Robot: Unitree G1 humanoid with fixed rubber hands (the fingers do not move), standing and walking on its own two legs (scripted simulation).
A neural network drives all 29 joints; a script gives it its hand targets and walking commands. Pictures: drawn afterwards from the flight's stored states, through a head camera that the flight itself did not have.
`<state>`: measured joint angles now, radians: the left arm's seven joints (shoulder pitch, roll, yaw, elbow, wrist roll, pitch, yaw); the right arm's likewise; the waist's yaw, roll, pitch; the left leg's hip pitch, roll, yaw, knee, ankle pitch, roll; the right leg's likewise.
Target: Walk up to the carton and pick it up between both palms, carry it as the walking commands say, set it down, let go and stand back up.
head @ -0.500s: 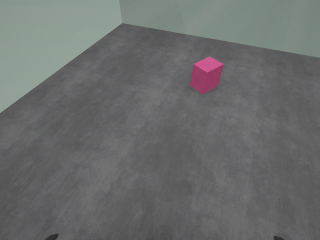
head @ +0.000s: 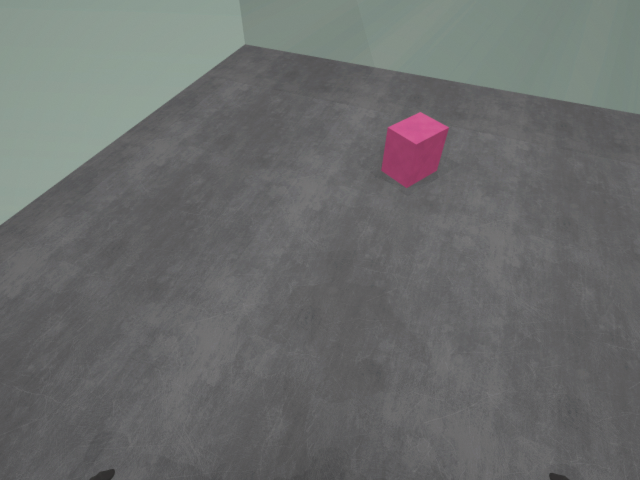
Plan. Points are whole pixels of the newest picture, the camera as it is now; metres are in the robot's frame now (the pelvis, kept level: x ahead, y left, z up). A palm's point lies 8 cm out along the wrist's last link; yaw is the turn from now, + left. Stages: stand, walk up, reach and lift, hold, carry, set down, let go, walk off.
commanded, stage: stand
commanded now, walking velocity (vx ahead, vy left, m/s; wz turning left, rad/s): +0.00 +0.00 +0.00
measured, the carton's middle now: (413, 150) +1.70 -0.44 -0.65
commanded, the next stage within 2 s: walk up in 0.16 s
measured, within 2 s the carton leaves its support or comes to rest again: neither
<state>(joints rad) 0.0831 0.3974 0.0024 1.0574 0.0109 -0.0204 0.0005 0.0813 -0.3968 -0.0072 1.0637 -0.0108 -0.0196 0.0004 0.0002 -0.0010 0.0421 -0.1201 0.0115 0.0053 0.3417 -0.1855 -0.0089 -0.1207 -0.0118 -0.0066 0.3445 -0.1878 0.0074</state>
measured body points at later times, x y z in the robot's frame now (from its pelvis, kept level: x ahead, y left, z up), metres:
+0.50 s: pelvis +0.02 -0.02 -0.01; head +0.02 -0.02 +0.44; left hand +0.16 +0.32 -0.10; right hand +0.10 -0.38 -0.09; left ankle +0.00 +0.13 -0.75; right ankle +0.03 -0.15 -0.71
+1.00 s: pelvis +0.21 -0.08 -0.01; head +0.22 -0.08 +0.44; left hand +0.29 +0.27 -0.10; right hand +0.33 -0.43 -0.08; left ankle +0.36 +0.02 -0.73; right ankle +0.11 -0.19 -0.75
